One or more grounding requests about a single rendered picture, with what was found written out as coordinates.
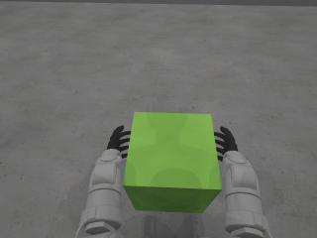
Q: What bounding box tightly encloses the robot right hand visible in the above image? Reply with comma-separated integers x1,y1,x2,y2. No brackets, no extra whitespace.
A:
214,126,238,162

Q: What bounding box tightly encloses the robot left hand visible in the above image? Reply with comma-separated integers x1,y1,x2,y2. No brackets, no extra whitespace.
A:
107,125,131,159

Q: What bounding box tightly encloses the left robot forearm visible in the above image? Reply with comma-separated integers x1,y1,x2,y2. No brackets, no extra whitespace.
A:
74,149,124,238

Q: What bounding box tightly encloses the right robot forearm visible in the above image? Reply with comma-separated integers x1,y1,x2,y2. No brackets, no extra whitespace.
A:
221,151,272,238

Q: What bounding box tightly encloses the carton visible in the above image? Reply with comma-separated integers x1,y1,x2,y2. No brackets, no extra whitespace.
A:
123,112,222,213

